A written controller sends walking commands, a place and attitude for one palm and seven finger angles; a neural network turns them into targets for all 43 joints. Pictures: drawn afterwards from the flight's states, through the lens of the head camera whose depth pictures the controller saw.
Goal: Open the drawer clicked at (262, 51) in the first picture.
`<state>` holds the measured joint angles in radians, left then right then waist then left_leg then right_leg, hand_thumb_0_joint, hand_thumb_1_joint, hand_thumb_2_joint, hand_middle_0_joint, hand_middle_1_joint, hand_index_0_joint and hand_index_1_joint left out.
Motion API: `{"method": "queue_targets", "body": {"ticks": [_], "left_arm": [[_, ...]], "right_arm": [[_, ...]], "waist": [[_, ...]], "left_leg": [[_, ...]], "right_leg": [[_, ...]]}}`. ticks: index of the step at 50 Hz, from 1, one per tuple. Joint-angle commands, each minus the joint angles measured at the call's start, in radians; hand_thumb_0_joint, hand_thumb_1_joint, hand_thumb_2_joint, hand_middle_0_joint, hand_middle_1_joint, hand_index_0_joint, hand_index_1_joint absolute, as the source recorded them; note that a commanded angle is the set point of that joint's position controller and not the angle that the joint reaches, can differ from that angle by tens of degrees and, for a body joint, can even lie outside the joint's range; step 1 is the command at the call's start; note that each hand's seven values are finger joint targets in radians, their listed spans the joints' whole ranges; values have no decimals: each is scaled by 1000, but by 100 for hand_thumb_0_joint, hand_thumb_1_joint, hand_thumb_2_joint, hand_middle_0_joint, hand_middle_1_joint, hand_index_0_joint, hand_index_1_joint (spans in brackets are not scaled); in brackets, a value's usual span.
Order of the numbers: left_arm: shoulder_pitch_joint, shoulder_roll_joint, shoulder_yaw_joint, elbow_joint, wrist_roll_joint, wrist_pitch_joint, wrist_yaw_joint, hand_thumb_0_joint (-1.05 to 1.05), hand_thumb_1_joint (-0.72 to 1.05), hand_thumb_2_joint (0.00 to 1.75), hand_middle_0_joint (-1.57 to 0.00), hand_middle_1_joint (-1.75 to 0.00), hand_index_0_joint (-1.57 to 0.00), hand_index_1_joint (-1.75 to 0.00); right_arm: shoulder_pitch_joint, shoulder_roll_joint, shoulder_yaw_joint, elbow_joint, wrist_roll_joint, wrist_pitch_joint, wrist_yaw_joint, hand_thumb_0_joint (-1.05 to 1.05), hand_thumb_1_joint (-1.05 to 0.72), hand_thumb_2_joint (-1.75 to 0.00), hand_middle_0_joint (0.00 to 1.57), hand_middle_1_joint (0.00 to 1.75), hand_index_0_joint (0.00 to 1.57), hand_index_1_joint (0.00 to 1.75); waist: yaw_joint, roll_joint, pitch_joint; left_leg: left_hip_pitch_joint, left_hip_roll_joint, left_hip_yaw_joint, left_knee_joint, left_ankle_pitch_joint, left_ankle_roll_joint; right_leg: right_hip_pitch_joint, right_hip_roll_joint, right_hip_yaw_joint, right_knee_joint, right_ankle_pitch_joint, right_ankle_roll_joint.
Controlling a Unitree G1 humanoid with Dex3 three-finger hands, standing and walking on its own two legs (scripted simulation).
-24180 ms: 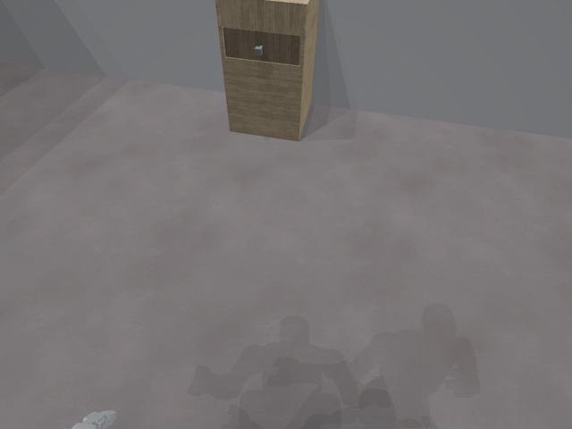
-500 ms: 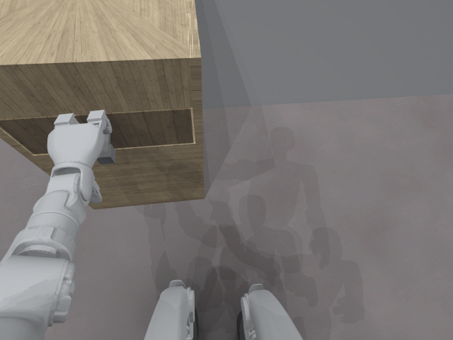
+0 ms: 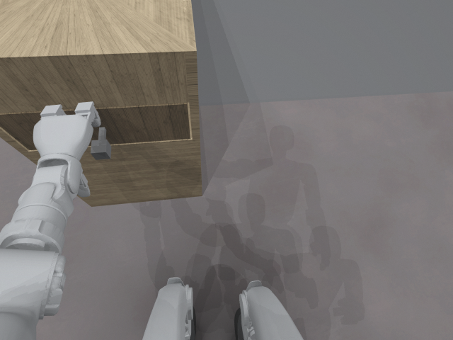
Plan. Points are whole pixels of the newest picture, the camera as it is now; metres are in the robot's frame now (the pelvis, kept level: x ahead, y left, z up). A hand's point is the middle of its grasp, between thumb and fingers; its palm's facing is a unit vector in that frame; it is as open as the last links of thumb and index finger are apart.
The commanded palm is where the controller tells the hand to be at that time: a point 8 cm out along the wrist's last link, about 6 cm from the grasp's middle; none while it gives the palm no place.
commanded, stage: lower the fingers behind the handle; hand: left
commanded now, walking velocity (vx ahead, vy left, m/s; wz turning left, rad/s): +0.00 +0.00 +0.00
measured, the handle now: (101, 142) +0.52 +0.26 -0.11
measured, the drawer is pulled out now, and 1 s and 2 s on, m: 0.00 0.00 0.00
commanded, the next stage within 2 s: close the thumb around the handle in 1.68 s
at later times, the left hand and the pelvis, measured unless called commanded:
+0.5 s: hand (91, 152) +0.47 +0.26 -0.08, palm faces -0.08 -0.04 -1.00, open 13.8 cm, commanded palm +0.47 +0.24 -0.03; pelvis +0.00 +0.00 -0.02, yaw -1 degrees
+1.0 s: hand (94, 158) +0.48 +0.27 -0.11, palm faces -0.02 -0.03 -1.00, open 13.8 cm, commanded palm +0.47 +0.24 -0.06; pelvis -0.01 +0.01 -0.05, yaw -2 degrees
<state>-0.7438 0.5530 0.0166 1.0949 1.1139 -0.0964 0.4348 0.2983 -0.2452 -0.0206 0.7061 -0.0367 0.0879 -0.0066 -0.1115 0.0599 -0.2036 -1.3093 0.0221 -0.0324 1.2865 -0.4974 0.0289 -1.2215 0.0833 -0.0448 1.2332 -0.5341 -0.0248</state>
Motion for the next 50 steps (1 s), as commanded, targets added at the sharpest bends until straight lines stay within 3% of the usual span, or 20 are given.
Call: {"method": "queue_targets", "body": {"ticks": [1, 2, 3, 8, 9, 11, 14, 16, 19, 21, 23, 27, 28, 35, 36, 41, 43, 45, 47, 50], "left_arm": [[-389, 188, 37, -194, 11, -66, 43, 0, -50, 30, -30, -120, -30, -120], [-395, 168, 27, -182, 18, -67, 57, 0, -50, 30, -30, -120, -30, -120], [-377, 212, 72, -164, 22, -62, 73, 0, -50, 30, -30, -120, -30, -120], [-319, 249, 126, -105, 39, 6, 142, 0, -50, 30, -30, -120, -30, -120], [-345, 247, 119, -118, 47, 16, 150, 0, -50, 30, -30, -120, -30, -120], [-353, 247, 117, -90, 45, 54, 161, 0, -50, 30, -30, -120, -30, -120], [-402, 253, 99, -88, 45, 88, 154, 0, -50, 30, -30, -120, -30, -120], [-450, 237, 78, -135, 26, 71, 125, 0, -50, 30, -30, -120, -30, -120], [-452, 241, 78, -213, 18, 9, 88, 0, -50, 30, -30, -120, -30, -120], [-446, 227, 73, -246, 20, -31, 74, 0, -50, 30, -30, -120, -30, -120], [-376, 235, 95, -221, 32, -50, 82, 0, -50, 30, -30, -120, -30, -120], [-340, 241, 115, -151, 48, -40, 125, 0, -50, 30, -30, -120, -30, -120], [-321, 244, 124, -137, 46, -28, 134, 0, -50, 30, -30, -120, -30, -120], [-343, 206, 98, -128, 46, 31, 160, 0, -50, 30, -30, -120, -30, -120], [-378, 211, 100, -147, 44, 27, 154, 0, -50, 30, -30, -120, -30, -120], [-429, 263, 121, -228, 43, -21, 134, 0, -50, 30, -30, -120, -30, -120], [-373, 239, 111, -171, 50, -18, 138, 0, -50, 30, -30, -120, -30, -120], [-366, 255, 119, -147, 52, -14, 142, 0, -50, 30, -30, -120, -30, -120], [-340, 276, 139, -140, 51, -13, 141, 0, -50, 30, -30, -120, -30, -120], [-332, 238, 118, -160, 47, -15, 139, 0, -50, 30, -30, -120, -30, -120]], "right_arm": [[137, -171, -66, -29, -8, -22, -22, 0, -90, -90, 20, 30, 20, 30], [138, -168, -66, -30, -9, -21, -18, 0, -90, -90, 20, 30, 20, 30], [140, -173, -66, -26, -13, -17, -14, 0, -90, -90, 20, 30, 20, 30], [136, -183, -60, -53, -20, 3, 9, 0, -90, -90, 20, 30, 20, 30], [136, -183, -60, -59, -21, 5, 11, 0, -90, -90, 20, 30, 20, 30], [143, -187, -60, -56, -20, 7, 16, 0, -90, -90, 20, 30, 20, 30], [146, -192, -58, -59, -14, 3, 16, 0, -90, -90, 20, 30, 20, 30], [143, -188, -58, -57, -14, -7, 11, 0, -90, -90, 20, 30, 20, 30], [141, -184, -64, -52, -15, -19, 1, 0, -90, -90, 20, 30, 20, 30], [141, -178, -68, -39, -20, -25, -3, 0, -90, -90, 20, 30, 20, 30], [141, -177, -67, -32, -23, -18, -3, 0, -90, -90, 20, 30, 20, 30], [136, -177, -59, -33, -28, -6, 9, 0, -90, -90, 20, 30, 20, 30], [136, -179, -59, -34, -30, -4, 14, 0, -90, -90, 20, 30, 20, 30], [140, -186, -66, -45, -27, -1, 29, 0, -90, -90, 20, 30, 20, 30], [137, -187, -67, -42, -29, -5, 28, 0, -90, -90, 20, 30, 20, 30], [135, -185, -67, -34, -31, -17, 16, 0, -90, -90, 20, 30, 20, 30], [130, -184, -65, -30, -31, -16, 18, 0, -90, -90, 20, 30, 20, 30], [126, -184, -58, -30, -32, -17, 20, 0, -90, -90, 20, 30, 20, 30], [123, -186, -56, -41, -32, -16, 23, 0, -90, -90, 20, 30, 20, 30], [123, -183, -61, -43, -33, -15, 28, 0, -90, -90, 20, 30, 20, 30]], "waist": [[-42, 114, -429], [-46, 114, -425], [-30, 116, -407], [-2, 112, -455], [-8, 116, -490], [-19, 72, -502], [-36, 55, -515], [-48, 75, -545], [-40, 119, -629], [-40, 147, -618], [-23, 145, -563], [-19, 113, -492], [-8, 121, -483], [-20, 91, -528], [-30, 99, -537], [-29, 127, -614], [-27, 127, -561], [-23, 123, -513], [-12, 120, -540], [-10, 132, -554]], "left_leg": [[451, -7, -23, -107, 250, 25], [444, -8, -24, -99, 255, 25], [433, -4, -25, -95, 263, 22], [403, -8, -14, -73, 324, 19], [404, -9, -12, -66, 331, 20], [387, -10, -9, -63, 330, 24], [363, -12, -2, -58, 285, 27], [388, -9, -10, -57, 278, 27], [442, -6, -19, -35, 297, 27], [468, -1, -26, -25, 324, 25], [448, 2, -29, -17, 333, 21], [360, 0, -28, 1, 321, 21], [346, -1, -26, 3, 309, 18], [348, -1, -30, 8, 294, 18], [364, 4, -37, 10, 295, 18], [374, 3, -39, 38, 302, 20], [342, 2, -34, 52, 273, 20], [288, 0, -28, 60, 238, 22], [284, -1, -28, 65, 249, 21], [298, 0, -30, 72, 268, 18]], "right_leg": [[60, 5, 7, -154, 192, -25], [43, 5, 3, -147, 191, -23], [37, 7, -2, -137, 193, -28], [67, 8, -6, -101, 250, -26], [72, 7, -2, -95, 261, -23], [105, 7, -2, -93, 282, -16], [117, 4, 4, -101, 263, -7], [112, 4, 5, -98, 254, -8], [92, 7, 10, -81, 250, -11], [53, 7, 7, -68, 253, -16], [21, 10, 0, -54, 245, -22], [-10, 10, -8, -30, 237, -23], [-12, 12, -11, -23, 227, -26], [-11, 11, -16, -12, 221, -19], [-28, 8, -16, -7, 217, -18], [-23, 7, -8, 16, 222, -19], [-63, 10, -12, 21, 193, -20], [-69, 10, -11, 25, 174, -21], [-63, 11, -10, 39, 182, -21], [-70, 12, -16, 48, 196, -24]]}}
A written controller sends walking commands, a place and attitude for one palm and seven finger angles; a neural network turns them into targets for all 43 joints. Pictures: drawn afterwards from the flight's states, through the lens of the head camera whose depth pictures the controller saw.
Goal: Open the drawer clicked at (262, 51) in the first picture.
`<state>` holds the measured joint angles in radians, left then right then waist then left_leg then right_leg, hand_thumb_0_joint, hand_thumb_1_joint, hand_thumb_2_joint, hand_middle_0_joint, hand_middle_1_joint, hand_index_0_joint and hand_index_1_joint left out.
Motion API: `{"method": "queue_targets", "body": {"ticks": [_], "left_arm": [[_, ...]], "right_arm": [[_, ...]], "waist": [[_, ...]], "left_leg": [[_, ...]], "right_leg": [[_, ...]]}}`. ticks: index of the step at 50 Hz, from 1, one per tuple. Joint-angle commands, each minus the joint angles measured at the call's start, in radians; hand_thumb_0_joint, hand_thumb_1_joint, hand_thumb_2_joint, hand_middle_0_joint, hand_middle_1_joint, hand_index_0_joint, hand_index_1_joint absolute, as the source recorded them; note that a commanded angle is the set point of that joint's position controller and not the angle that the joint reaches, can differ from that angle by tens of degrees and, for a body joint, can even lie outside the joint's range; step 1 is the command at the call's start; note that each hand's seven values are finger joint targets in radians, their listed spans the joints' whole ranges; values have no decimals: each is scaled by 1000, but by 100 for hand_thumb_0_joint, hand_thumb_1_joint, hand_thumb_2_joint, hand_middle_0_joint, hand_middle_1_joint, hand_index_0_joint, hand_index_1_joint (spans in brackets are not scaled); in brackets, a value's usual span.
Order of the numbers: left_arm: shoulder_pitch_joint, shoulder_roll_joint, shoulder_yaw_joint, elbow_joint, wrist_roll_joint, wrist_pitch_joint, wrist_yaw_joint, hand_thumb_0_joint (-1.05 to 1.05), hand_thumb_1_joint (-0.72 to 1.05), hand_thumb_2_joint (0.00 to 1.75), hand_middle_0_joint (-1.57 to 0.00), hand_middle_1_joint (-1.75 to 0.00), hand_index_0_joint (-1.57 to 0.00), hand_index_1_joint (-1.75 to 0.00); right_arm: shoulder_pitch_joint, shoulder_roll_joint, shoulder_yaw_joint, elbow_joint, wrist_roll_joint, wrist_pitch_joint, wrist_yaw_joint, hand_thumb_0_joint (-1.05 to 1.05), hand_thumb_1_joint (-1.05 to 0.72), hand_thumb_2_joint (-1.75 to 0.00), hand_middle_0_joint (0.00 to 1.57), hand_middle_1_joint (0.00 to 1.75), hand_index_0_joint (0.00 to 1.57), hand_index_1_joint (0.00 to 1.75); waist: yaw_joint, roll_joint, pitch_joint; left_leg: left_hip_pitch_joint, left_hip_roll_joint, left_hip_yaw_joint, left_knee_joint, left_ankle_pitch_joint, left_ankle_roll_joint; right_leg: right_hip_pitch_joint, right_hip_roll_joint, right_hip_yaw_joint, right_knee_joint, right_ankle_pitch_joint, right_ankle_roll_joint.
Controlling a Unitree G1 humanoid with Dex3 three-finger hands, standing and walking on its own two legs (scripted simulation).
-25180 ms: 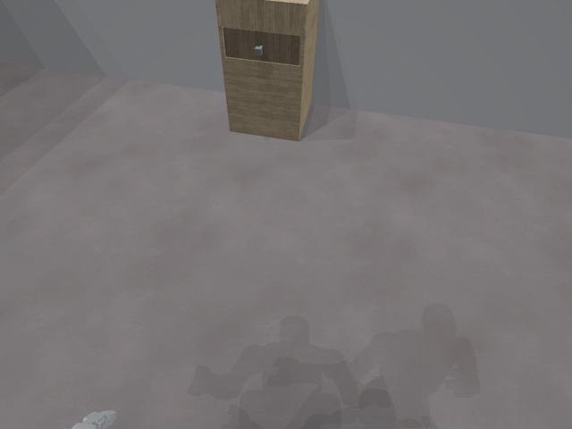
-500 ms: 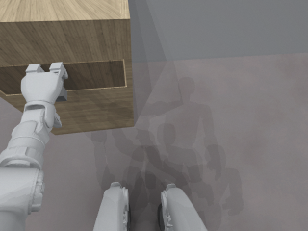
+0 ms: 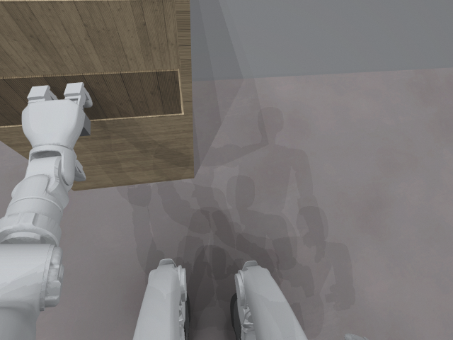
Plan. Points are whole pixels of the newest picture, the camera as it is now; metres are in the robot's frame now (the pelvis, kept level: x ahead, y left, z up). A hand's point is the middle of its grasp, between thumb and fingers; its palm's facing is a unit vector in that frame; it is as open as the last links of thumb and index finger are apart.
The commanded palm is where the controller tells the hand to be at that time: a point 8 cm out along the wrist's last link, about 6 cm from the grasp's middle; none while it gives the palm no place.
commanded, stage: lower the fingers behind the handle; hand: left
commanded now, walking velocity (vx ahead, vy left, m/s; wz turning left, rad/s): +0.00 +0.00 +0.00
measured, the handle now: (79, 116) +0.52 +0.27 -0.06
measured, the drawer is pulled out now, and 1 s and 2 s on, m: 0.00 0.00 0.01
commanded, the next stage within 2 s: close the thumb around the handle in 0.68 s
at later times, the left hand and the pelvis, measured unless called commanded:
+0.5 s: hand (77, 141) +0.48 +0.28 -0.08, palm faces -0.01 -0.02 -1.00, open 13.8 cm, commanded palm +0.47 +0.25 -0.03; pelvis -0.01 +0.00 -0.02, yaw +0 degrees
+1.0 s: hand (83, 144) +0.47 +0.27 -0.08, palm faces -0.02 -0.03 -1.00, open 12.5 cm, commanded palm +0.47 +0.24 -0.03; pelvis +0.00 -0.01 -0.02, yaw +0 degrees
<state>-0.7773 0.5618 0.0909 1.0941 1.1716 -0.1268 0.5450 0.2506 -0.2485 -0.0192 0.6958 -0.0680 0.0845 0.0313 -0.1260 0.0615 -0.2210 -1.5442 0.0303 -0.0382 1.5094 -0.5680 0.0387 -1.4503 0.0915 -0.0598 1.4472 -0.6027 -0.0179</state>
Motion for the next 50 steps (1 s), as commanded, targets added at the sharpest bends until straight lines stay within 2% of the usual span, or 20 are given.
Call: {"method": "queue_targets", "body": {"ticks": [1, 5, 8, 10, 12, 13, 15, 17, 19, 20, 21, 27, 29, 30, 35, 37, 39, 41, 45, 50], "left_arm": [[-294, 226, 45, -148, -11, 16, 27, 0, -50, 30, -30, -120, -30, -120], [-290, 226, 40, -134, -8, 32, 30, 0, -50, 30, -30, -120, -30, -120], [-298, 238, 49, -141, -4, 33, 28, 0, -50, 30, -30, -120, -30, -120], [-322, 240, 47, -150, -11, 28, 27, 0, -50, 30, -30, -120, -30, -120], [-330, 288, 77, -166, -3, 13, 27, 0, -50, 30, -30, -120, -30, -120], [-360, 272, 61, -181, -4, 6, 29, 0, -50, 30, -30, -120, -30, -120], [-358, 297, 85, -208, 4, -11, 38, 0, -50, 30, -30, -120, -30, -120], [-351, 286, 80, -200, 11, -2, 48, 0, -50, 30, -30, -120, -30, -120], [-365, 258, 57, -195, 4, 11, 49, 0, -50, 30, -30, -120, -30, -120], [-342, 278, 78, -190, -2, 18, 50, 0, -50, 30, -30, -120, -30, -120], [-362, 266, 69, -192, -10, 23, 47, 0, -50, 30, -30, -120, -30, -120], [-345, 270, 69, -221, -21, 38, 28, 0, -50, 30, -30, -120, -30, -120], [-339, 260, 55, -211, -20, 39, 21, 0, -50, 30, -30, -120, -30, -120], [-334, 264, 59, -220, -18, 34, 20, 0, -50, 30, -30, -120, -30, -120], [-307, 268, 63, -203, -18, 17, 16, 0, -50, 30, -30, -120, -30, -120], [-304, 234, 43, -205, -15, 7, 18, 0, -50, 30, -30, -120, -30, -120], [-308, 226, 39, -198, -10, 3, 24, 0, -50, 30, -30, -120, -30, -120], [-335, 204, 26, -206, -10, 2, 30, 0, -39, 35, -31, -121, -31, -121], [-328, 214, 43, -240, -14, 3, 45, 0, -16, 44, -32, -124, -32, -124], [-346, 278, 83, -229, -4, 19, 64, 0, 12, 56, -34, -127, -34, -127]], "right_arm": [[171, -181, -62, -32, -3, -12, -8, 0, -90, -90, 20, 30, 20, 30], [172, -183, -61, -33, -1, -7, -7, 0, -90, -90, 20, 30, 20, 30], [171, -186, -61, -34, -1, -6, -7, 0, -90, -90, 20, 30, 20, 30], [169, -185, -61, -33, -2, -12, -9, 0, -90, -90, 20, 30, 20, 30], [166, -186, -56, -34, -3, -15, -11, 0, -90, -90, 20, 30, 20, 30], [165, -185, -57, -32, -4, -17, -12, 0, -90, -90, 20, 30, 20, 30], [164, -185, -60, -30, -6, -21, -12, 0, -90, -90, 20, 30, 20, 30], [171, -185, -61, -25, -6, -20, -9, 0, -90, -90, 20, 30, 20, 30], [168, -183, -64, -22, -6, -23, -7, 0, -90, -90, 20, 30, 20, 30], [173, -187, -62, -25, -5, -22, -5, 0, -90, -90, 20, 30, 20, 30], [172, -186, -63, -23, -5, -22, -5, 0, -90, -90, 20, 30, 20, 30], [180, -182, -63, -21, 2, -19, -7, 0, -90, -90, 20, 30, 20, 30], [168, -180, -59, -23, 3, -18, -10, 0, -90, -90, 20, 30, 20, 30], [169, -180, -59, -24, 2, -19, -10, 0, -90, -90, 20, 30, 20, 30], [161, -177, -56, -28, 1, -19, -13, 0, -90, -90, 20, 30, 20, 30], [160, -173, -59, -29, 0, -19, -11, 0, -90, -90, 20, 30, 20, 30], [158, -175, -61, -29, -2, -19, -10, 0, -90, -90, 20, 30, 20, 30], [161, -173, -65, -22, -5, -22, -8, 0, -90, -90, 20, 30, 20, 30], [165, -175, -71, -26, -4, -18, -6, 0, -90, -90, 20, 30, 20, 30], [162, -178, -64, -23, -5, -17, -8, 0, -90, -90, 20, 30, 20, 30]], "waist": [[2, 135, -538], [-5, 92, -511], [0, 104, -531], [-12, 82, -527], [2, 109, -550], [-10, 125, -546], [-1, 123, -576], [1, 156, -597], [-13, 142, -566], [3, 143, -577], [-8, 141, -583], [1, 132, -637], [-5, 120, -579], [3, 130, -573], [1, 103, -531], [2, 128, -544], [-2, 116, -528], [-13, 130, -528], [3, 136, -596], [3, 111, -588]], "left_leg": [[540, -5, -31, -150, 349, 7], [489, -6, -28, -136, 310, 10], [493, -4, -32, -128, 305, 8], [457, -5, -27, -112, 277, 14], [452, -6, -26, -105, 278, 13], [453, -5, -30, -100, 273, 12], [458, -4, -31, -89, 284, 11], [498, -1, -40, -95, 309, 6], [488, 1, -40, -91, 298, 6], [490, -1, -43, -99, 295, 5], [506, 2, -45, -105, 304, 6], [531, 0, -38, -105, 346, 10], [494, -1, -33, -105, 315, 12], [489, -2, -32, -107, 310, 12], [446, -4, -21, -99, 293, 16], [470, -4, -23, -103, 303, 13], [459, -4, -27, -99, 293, 12], [487, 1, -35, -102, 305, 11], [521, -2, -32, -100, 342, 9], [465, -5, -20, -89, 320, 15]], "right_leg": [[143, 3, -4, -157, 264, -32], [135, 4, -5, -151, 244, -28], [117, 2, -6, -135, 232, -29], [117, 1, -1, -134, 221, -24], [119, 1, 5, -119, 218, -26], [102, 1, 2, -115, 212, -27], [105, 0, 4, -103, 218, -27], [82, 0, -4, -95, 218, -28], [65, 1, -7, -100, 215, -25], [79, 2, -11, -99, 209, -28], [79, 1, -10, -104, 215, -27], [129, 1, -5, -111, 263, -22], [119, 3, -3, -121, 245, -23], [124, 2, -3, -120, 242, -26], [137, 4, 6, -126, 246, -26], [119, 3, 4, -123, 242, -27], [101, 3, 1, -119, 229, -29], [78, 1, -4, -116, 231, -29], [114, 1, -2, -114, 262, -28], [150, 0, 7, -115, 271, -23]]}}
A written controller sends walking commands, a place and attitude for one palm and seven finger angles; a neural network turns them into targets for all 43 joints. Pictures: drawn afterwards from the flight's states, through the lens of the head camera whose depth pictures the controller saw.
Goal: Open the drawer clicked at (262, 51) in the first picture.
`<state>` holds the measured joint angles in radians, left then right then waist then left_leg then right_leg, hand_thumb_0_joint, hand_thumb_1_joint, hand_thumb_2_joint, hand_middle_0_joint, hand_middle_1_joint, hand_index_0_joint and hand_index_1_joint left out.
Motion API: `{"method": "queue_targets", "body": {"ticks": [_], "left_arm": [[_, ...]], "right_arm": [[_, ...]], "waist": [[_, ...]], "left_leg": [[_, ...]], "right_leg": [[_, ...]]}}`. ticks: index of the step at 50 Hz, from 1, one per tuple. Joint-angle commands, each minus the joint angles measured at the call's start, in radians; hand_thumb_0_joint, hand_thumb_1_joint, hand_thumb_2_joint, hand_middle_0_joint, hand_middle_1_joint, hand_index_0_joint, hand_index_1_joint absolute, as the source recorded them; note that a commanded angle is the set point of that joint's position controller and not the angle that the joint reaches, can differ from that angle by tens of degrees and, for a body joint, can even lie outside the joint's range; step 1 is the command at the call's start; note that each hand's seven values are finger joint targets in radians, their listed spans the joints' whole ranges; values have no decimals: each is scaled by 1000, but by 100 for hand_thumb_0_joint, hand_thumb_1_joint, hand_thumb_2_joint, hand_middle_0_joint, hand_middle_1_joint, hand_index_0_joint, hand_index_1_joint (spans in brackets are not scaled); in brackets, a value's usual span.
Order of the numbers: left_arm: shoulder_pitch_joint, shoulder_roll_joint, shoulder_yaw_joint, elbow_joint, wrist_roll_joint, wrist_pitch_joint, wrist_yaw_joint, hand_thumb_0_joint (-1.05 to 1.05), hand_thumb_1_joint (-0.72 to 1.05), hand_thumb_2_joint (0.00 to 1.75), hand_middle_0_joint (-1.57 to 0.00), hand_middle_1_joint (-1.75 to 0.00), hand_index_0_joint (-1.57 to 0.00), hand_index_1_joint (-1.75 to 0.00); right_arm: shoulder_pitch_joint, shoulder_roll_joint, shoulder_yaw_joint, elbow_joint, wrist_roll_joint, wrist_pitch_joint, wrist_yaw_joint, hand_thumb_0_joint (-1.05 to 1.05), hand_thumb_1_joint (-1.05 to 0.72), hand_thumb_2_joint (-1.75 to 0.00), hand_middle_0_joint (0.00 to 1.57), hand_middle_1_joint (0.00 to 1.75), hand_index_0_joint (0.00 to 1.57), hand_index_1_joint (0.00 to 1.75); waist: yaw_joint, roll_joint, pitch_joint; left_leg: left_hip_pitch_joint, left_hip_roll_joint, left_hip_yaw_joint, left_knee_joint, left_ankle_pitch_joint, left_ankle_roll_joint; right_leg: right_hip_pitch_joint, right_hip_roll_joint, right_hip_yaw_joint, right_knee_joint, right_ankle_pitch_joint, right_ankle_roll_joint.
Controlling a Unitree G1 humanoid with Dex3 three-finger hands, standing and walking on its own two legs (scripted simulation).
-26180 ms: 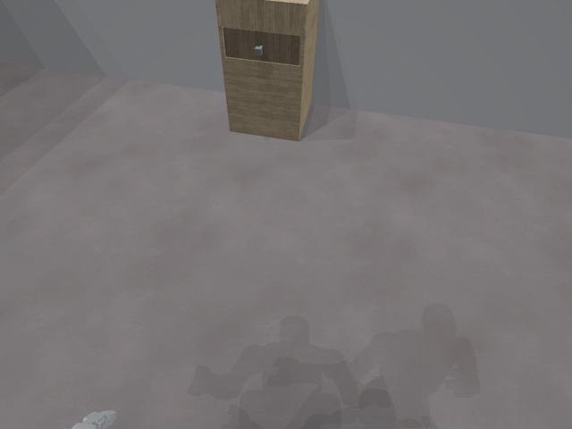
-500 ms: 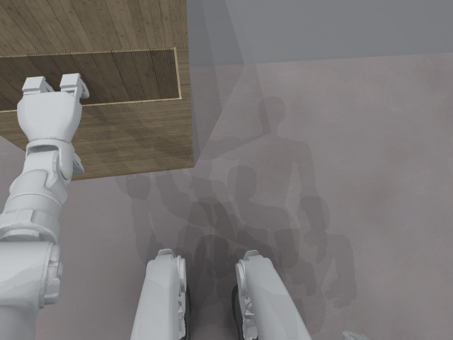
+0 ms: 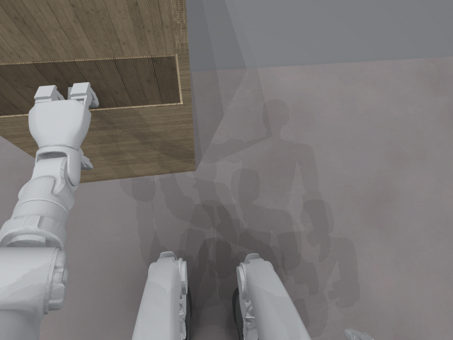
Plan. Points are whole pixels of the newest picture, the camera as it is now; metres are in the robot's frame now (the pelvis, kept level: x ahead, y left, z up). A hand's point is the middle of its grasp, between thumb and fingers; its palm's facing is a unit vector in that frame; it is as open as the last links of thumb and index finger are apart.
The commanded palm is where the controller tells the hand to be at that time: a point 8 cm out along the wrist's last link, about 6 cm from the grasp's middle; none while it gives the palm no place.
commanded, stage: close the thumb around the handle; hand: left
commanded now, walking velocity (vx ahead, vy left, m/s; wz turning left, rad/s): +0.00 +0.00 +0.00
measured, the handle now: (72, 105) +0.52 +0.28 -0.04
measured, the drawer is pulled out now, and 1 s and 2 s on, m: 0.00 0.01 0.06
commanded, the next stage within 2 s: pull the drawer open in 0.48 s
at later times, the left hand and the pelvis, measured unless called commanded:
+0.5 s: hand (71, 135) +0.47 +0.28 -0.06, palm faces -0.02 -0.04 -1.00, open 6.7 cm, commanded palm +0.47 +0.26 -0.01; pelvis +0.00 +0.00 +0.00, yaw +0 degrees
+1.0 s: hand (72, 139) +0.46 +0.28 -0.06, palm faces -0.04 -0.07 -1.00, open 6.8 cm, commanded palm +0.44 +0.26 -0.01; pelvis +0.01 +0.01 +0.01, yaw -1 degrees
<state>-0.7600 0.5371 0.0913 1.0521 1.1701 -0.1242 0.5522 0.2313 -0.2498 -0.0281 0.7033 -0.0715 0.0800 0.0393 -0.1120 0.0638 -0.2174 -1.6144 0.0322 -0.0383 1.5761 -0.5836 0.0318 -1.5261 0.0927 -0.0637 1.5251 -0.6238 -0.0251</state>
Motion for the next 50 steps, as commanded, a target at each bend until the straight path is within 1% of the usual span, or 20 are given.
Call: {"method": "queue_targets", "body": {"ticks": [1, 2, 3, 4, 7, 8, 12, 14, 17, 21, 25, 27, 30, 32, 34, 38, 40, 44, 47, 50], "left_arm": [[-359, 307, 89, -187, 1, 19, 57, 0, 17, 59, -35, -127, -35, -127], [-374, 293, 73, -190, 2, 21, 60, 0, 23, 61, -35, -128, -35, -128], [-362, 319, 94, -179, 6, 26, 63, 0, 28, 64, -36, -128, -36, -128], [-350, 284, 71, -168, 0, 33, 60, 0, 34, 66, -36, -129, -36, -129], [-344, 261, 53, -162, -9, 39, 47, 0, 51, 73, -37, -131, -37, -131], [-344, 282, 64, -160, -14, 41, 41, 0, 56, 76, -38, -131, -38, -131], [-341, 234, 20, -155, -24, 36, 9, 0, 79, 85, -39, -134, -39, -134], [-325, 270, 44, -146, -28, 29, -1, 0, 90, 90, -40, -135, -40, -135], [-341, 268, 36, -147, -22, 8, -6, 0, 90, 90, -40, -135, -40, -135], [-366, 344, 87, -168, -2, -19, 12, 0, 90, 90, -40, -135, -40, -135], [-371, 332, 83, -153, 12, -10, 42, 0, 90, 90, -40, -135, -40, -135], [-403, 324, 75, -154, 7, -2, 49, 0, 90, 90, -40, -135, -40, -135], [-380, 333, 86, -127, -3, 25, 54, 0, 90, 90, -40, -135, -40, -135], [-361, 321, 81, -136, -11, 33, 48, 0, 90, 90, -40, -135, -40, -135], [-342, 311, 74, -140, -22, 42, 42, 0, 90, 90, -40, -135, -40, -135], [-248, 305, 86, -172, -30, 43, 19, 0, 90, 90, -40, -135, -40, -135], [-201, 248, 57, -186, -35, 40, 13, 0, 90, 90, -40, -135, -40, -135], [-125, 243, 68, -212, -33, 22, 5, 0, 90, 90, -40, -135, -40, -135], [-82, 244, 85, -255, -26, 1, 12, 0, 90, 90, -40, -135, -40, -135], [-20, 194, 71, -264, -22, -3, 29, 0, 90, 90, -40, -135, -40, -135]], "right_arm": [[178, -176, -55, -31, -2, -14, -15, 0, -90, -90, 20, 30, 20, 30], [180, -174, -55, -30, 0, -14, -14, 0, -90, -90, 20, 30, 20, 30], [180, -178, -54, -27, -1, -14, -14, 0, -90, -90, 20, 30, 20, 30], [177, -173, -54, -31, 0, -16, -12, 0, -90, -90, 20, 30, 20, 30], [180, -173, -56, -30, 1, -19, -11, 0, -90, -90, 20, 30, 20, 30], [179, -176, -53, -29, 2, -19, -11, 0, -90, -90, 20, 30, 20, 30], [180, -172, -53, -32, 5, -20, -13, 0, -90, -90, 20, 30, 20, 30], [179, -174, -50, -35, 6, -20, -18, 0, -90, -90, 20, 30, 20, 30], [178, -172, -48, -35, 7, -21, -22, 0, -90, -90, 20, 30, 20, 30], [177, -175, -46, -33, 1, -22, -25, 0, -90, -90, 20, 30, 20, 30], [178, -179, -49, -32, 0, -18, -19, 0, -90, -90, 20, 30, 20, 30], [182, -180, -50, -31, 0, -19, -18, 0, -90, -90, 20, 30, 20, 30], [181, -184, -50, -34, 3, -19, -16, 0, -90, -90, 20, 30, 20, 30], [181, -185, -48, -40, 5, -19, -13, 0, -90, -90, 20, 30, 20, 30], [174, -185, -46, -45, 9, -17, -14, 0, -90, -90, 20, 30, 20, 30], [167, -181, -45, -58, 14, -10, -14, 0, -90, -90, 20, 30, 20, 30], [159, -175, -48, -63, 15, -6, -14, 0, -90, -90, 20, 30, 20, 30], [150, -172, -49, -67, 15, 1, -18, 0, -90, -90, 20, 30, 20, 30], [152, -168, -53, -64, 11, 8, -16, 0, -90, -90, 20, 30, 20, 30], [153, -164, -62, -63, 7, 16, -13, 0, -90, -90, 20, 30, 20, 30]], "waist": [[-5, 125, -602], [-11, 139, -617], [-4, 139, -602], [-10, 132, -592], [-15, 129, -607], [-13, 119, -591], [-24, 109, -575], [-20, 68, -544], [-24, 82, -532], [-14, 107, -553], [-15, 134, -549], [-28, 135, -561], [-22, 107, -565], [-8, 138, -592], [-6, 116, -584], [30, 125, -604], [30, 130, -588], [40, 87, -558], [59, 119, -574], [56, 83, -554]], "left_leg": [[554, -5, -23, -161, 351, 19], [559, -7, -21, -159, 355, 19], [561, -5, -26, -162, 357, 17], [554, -7, -21, -161, 351, 19], [571, -6, -21, -165, 357, 19], [553, -6, -18, -163, 348, 20], [543, -8, -18, -167, 320, 23], [492, -10, -9, -160, 295, 29], [475, -13, -8, -155, 284, 29], [470, -11, -9, -142, 290, 28], [484, -13, -15, -139, 291, 22], [499, -11, -20, -142, 292, 22], [494, -13, -22, -151, 276, 23], [524, -14, -25, -167, 281, 18], [513, -15, -25, -174, 261, 21], [554, -12, -23, -196, 288, 16], [580, -9, -23, -205, 306, 16], [572, -3, -21, -209, 321, 18], [612, 0, -21, -212, 395, 13], [622, 3, -22, -210, 426, 13]], "right_leg": [[221, -3, 10, -187, 300, -18], [224, -4, 10, -188, 303, -16], [216, -1, 6, -185, 299, -19], [220, -1, 7, -193, 300, -16], [227, -1, 7, -197, 312, -15], [235, 0, 10, -200, 313, -15], [230, 0, 10, -209, 291, -15], [254, 1, 20, -215, 287, -12], [237, 0, 23, -210, 274, -14], [231, -1, 26, -191, 270, -17], [189, 2, 16, -184, 249, -19], [180, 0, 11, -185, 244, -15], [194, 1, 8, -190, 234, -14], [197, -1, 3, -188, 229, -16], [210, 0, 5, -198, 216, -14], [237, 1, 2, -200, 234, -19], [232, 2, 3, -209, 249, -20], [247, 1, 6, -211, 270, -20], [258, -2, 5, -199, 330, -25], [260, 0, 5, -201, 360, -24]]}}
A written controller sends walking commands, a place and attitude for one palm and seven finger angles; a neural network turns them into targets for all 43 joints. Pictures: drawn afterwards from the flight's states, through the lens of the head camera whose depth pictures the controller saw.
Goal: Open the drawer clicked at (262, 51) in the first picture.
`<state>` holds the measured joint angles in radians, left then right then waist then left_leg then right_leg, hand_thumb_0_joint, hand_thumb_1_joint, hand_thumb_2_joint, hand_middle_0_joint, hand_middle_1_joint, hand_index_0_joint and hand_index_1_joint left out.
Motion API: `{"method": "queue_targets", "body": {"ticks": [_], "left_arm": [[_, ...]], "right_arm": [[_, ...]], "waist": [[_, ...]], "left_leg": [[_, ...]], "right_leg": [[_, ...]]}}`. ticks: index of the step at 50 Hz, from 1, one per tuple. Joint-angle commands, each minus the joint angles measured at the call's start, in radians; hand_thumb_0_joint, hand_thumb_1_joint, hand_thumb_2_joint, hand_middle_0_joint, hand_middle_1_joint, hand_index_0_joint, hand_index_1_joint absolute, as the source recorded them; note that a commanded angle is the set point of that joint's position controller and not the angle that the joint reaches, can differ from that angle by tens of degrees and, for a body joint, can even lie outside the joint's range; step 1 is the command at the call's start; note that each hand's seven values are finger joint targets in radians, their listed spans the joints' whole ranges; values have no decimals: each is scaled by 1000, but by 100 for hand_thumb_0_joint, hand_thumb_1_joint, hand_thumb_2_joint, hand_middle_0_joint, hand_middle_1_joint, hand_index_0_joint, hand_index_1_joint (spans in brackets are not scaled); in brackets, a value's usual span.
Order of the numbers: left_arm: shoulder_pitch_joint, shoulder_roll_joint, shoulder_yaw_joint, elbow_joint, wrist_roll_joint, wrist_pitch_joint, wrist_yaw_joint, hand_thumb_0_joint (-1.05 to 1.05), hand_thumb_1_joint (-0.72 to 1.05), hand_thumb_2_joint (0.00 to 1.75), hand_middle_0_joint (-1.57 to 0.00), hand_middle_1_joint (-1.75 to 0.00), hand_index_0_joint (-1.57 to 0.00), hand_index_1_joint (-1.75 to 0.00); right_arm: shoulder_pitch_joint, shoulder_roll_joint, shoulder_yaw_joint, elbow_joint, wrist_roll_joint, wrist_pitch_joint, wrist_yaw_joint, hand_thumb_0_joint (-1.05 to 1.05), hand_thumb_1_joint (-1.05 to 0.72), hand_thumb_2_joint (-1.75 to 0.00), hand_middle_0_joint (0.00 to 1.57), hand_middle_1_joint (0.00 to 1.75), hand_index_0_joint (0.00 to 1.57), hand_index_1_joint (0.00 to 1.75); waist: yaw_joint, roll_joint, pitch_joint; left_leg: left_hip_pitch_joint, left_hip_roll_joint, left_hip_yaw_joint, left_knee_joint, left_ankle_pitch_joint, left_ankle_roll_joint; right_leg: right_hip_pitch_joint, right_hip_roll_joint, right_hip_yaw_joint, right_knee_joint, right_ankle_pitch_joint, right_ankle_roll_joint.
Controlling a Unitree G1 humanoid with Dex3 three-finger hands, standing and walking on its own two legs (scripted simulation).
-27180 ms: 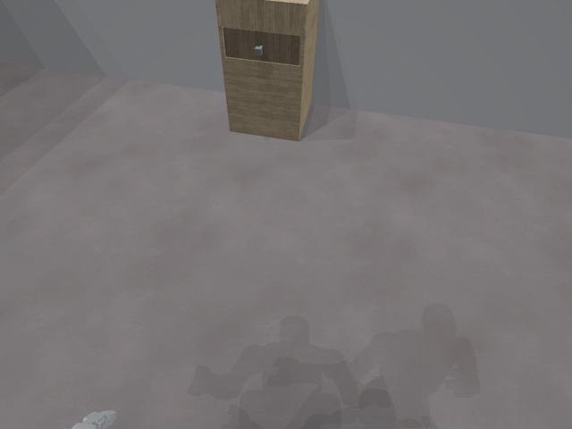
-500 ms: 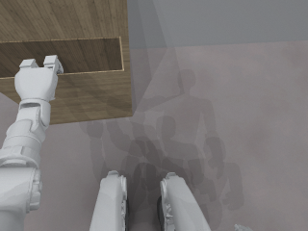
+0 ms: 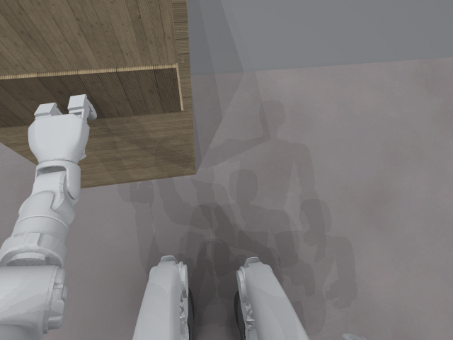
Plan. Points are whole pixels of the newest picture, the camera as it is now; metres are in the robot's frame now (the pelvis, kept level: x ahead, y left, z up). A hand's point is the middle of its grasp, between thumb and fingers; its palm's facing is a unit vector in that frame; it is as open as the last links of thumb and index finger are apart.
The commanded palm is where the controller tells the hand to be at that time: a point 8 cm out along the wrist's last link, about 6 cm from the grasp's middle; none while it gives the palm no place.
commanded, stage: pull the drawer open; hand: left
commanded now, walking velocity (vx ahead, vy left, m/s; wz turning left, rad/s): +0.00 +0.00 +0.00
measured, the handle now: (75, 117) +0.51 +0.28 -0.05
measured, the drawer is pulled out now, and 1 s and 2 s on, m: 0.01 0.06 0.11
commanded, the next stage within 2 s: none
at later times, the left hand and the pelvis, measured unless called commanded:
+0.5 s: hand (76, 157) +0.43 +0.27 -0.07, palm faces -0.04 -0.08 -1.00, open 6.7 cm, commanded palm +0.41 +0.25 -0.02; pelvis +0.02 +0.00 +0.02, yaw +1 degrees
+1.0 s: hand (76, 177) +0.39 +0.27 -0.07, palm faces -0.03 -0.06 -1.00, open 6.7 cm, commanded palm +0.37 +0.25 -0.02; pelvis +0.01 +0.00 +0.01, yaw +1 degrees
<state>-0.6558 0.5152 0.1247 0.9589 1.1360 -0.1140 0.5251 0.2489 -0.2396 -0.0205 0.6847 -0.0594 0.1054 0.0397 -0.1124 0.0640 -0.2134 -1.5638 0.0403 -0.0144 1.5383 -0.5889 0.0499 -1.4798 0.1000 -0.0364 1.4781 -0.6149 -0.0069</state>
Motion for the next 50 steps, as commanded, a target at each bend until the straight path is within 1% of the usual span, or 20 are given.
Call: {"method": "queue_targets", "body": {"ticks": [1, 3, 4, 7, 10, 12, 16, 18, 20, 26, 28, 29, 30, 32, 35, 38, 39, 41, 47, 50], "left_arm": [[-132, 220, 46, -181, 13, -18, 60, 0, 90, 90, -40, -135, -40, -135], [-118, 220, 50, -188, 16, -18, 73, 0, 90, 90, -40, -135, -40, -135], [-102, 218, 55, -211, 19, -20, 79, 0, 90, 90, -40, -135, -40, -135], [-55, 203, 62, -238, 14, -11, 90, 0, 90, 90, -40, -135, -40, -135], [-32, 161, 39, -238, 9, 6, 98, 0, 90, 90, -40, -135, -40, -135], [-25, 165, 45, -260, 10, 10, 100, 0, 90, 90, -40, -135, -40, -135], [-3, 140, 32, -264, -1, 24, 98, 0, 90, 90, -40, -135, -40, -135], [15, 140, 32, -249, -1, 26, 97, 0, 90, 90, -40, -135, -40, -135], [13, 115, 8, -261, 1, 24, 97, 0, 90, 90, -40, -135, -40, -135], [30, 128, 25, -270, 8, 6, 101, 0, 90, 90, -40, -135, -40, -135], [64, 140, 40, -258, 14, 3, 107, 0, 90, 90, -40, -135, -40, -135], [45, 111, 14, -275, 12, -2, 109, 0, 90, 90, -40, -135, -40, -135], [72, 125, 31, -259, 13, 0, 112, 0, 90, 90, -40, -135, -40, -135], [71, 121, 28, -281, 18, -4, 117, 0, 90, 90, -40, -135, -40, -135], [89, 115, 31, -291, 17, -3, 128, 0, 90, 90, -40, -135, -40, -135], [93, 103, 20, -321, 11, -2, 131, 0, 90, 90, -40, -135, -40, -135], [103, 120, 34, -325, 14, -2, 134, 0, 90, 90, -40, -135, -40, -135], [97, 101, 21, -330, 10, 4, 136, 0, 90, 90, -40, -135, -40, -135], [102, 98, 18, -335, 15, 3, 149, 0, 90, 90, -40, -135, -40, -135], [105, 72, -2, -330, 16, 5, 152, 0, 90, 90, -40, -135, -40, -135]], "right_arm": [[134, -175, -71, -41, -8, -9, -13, 0, -90, -90, 20, 30, 20, 30], [134, -177, -74, -38, -10, -4, -10, 0, -90, -90, 20, 30, 20, 30], [136, -177, -77, -40, -11, -2, -8, 0, -90, -90, 20, 30, 20, 30], [138, -176, -82, -44, -13, 6, -3, 0, -90, -90, 20, 30, 20, 30], [132, -176, -87, -45, -14, 13, 0, 0, -90, -90, 20, 30, 20, 30], [132, -177, -87, -49, -14, 14, 1, 0, -90, -90, 20, 30, 20, 30], [128, -174, -89, -50, -14, 15, 2, 0, -90, -90, 20, 30, 20, 30], [124, -173, -89, -51, -13, 15, 1, 0, -90, -90, 20, 30, 20, 30], [115, -171, -87, -55, -13, 16, 1, 0, -90, -90, 20, 30, 20, 30], [101, -165, -86, -59, -17, 15, -2, 0, -90, -90, 20, 30, 20, 30], [95, -167, -86, -64, -16, 18, -1, 0, -90, -90, 20, 30, 20, 30], [87, -164, -87, -64, -17, 16, -1, 0, -90, -90, 20, 30, 20, 30], [89, -164, -87, -65, -17, 15, -1, 0, -90, -90, 20, 30, 20, 30], [81, -165, -86, -70, -17, 16, 0, 0, -90, -90, 20, 30, 20, 30], [73, -164, -91, -68, -18, 15, 1, 0, -90, -90, 20, 30, 20, 30], [71, -161, -92, -69, -17, 12, 0, 0, -90, -90, 20, 30, 20, 30], [67, -162, -90, -70, -17, 12, 1, 0, -90, -90, 20, 30, 20, 30], [64, -162, -92, -66, -18, 8, 0, 0, -90, -90, 20, 30, 20, 30], [48, -160, -91, -63, -15, 1, -4, 0, -90, -90, 20, 30, 20, 30], [39, -158, -91, -63, -14, -3, -4, 0, -90, -90, 20, 30, 20, 30]], "waist": [[56, 87, -557], [60, 94, -546], [70, 101, -581], [81, 110, -609], [70, 68, -586], [78, 98, -605], [75, 79, -607], [76, 56, -588], [74, 76, -593], [81, 70, -577], [94, 67, -566], [81, 63, -575], [88, 53, -558], [94, 81, -571], [94, 56, -568], [93, 64, -583], [101, 69, -583], [92, 67, -572], [91, 53, -562], [92, 57, -535]], "left_leg": [[582, -3, -51, -174, 450, -7], [583, -3, -51, -171, 466, -9], [608, -3, -53, -171, 497, -11], [656, 0, -55, -180, 566, -16], [659, 0, -58, -182, 572, -14], [694, 4, -67, -191, 619, -19], [704, 1, -67, -194, 631, -18], [683, -4, -54, -191, 614, -14], [686, -8, -53, -193, 601, -14], [661, -13, -39, -187, 590, -11], [652, -15, -37, -189, 578, -13], [645, -17, -31, -182, 568, -9], [631, -19, -30, -185, 552, -10], [650, -18, -35, -191, 556, -13], [640, -19, -32, -188, 538, -12], [647, -20, -29, -188, 542, -11], [643, -20, -30, -193, 531, -14], [653, -18, -38, -198, 534, -13], [635, -19, -39, -201, 474, -13], [630, -22, -40, -207, 442, -14]], "right_leg": [[206, -11, -21, -149, 362, -43], [205, -10, -23, -144, 377, -45], [214, -11, -23, -137, 399, -44], [241, -15, -24, -137, 453, -44], [244, -14, -25, -147, 465, -41], [240, -18, -29, -141, 481, -41], [258, -18, -27, -149, 497, -40], [282, -17, -22, -158, 517, -38], [283, -17, -20, -162, 509, -40], [304, -17, -11, -161, 532, -43], [308, -15, -11, -160, 523, -45], [312, -17, -6, -165, 532, -41], [320, -15, -7, -166, 525, -43], [305, -15, -7, -162, 509, -44], [314, -14, -6, -166, 505, -45], [326, -15, -3, -168, 520, -43], [327, -15, -3, -166, 505, -45], [311, -14, -6, -168, 494, -45], [292, -14, -7, -170, 434, -43], [276, -13, -9, -177, 392, -46]]}}
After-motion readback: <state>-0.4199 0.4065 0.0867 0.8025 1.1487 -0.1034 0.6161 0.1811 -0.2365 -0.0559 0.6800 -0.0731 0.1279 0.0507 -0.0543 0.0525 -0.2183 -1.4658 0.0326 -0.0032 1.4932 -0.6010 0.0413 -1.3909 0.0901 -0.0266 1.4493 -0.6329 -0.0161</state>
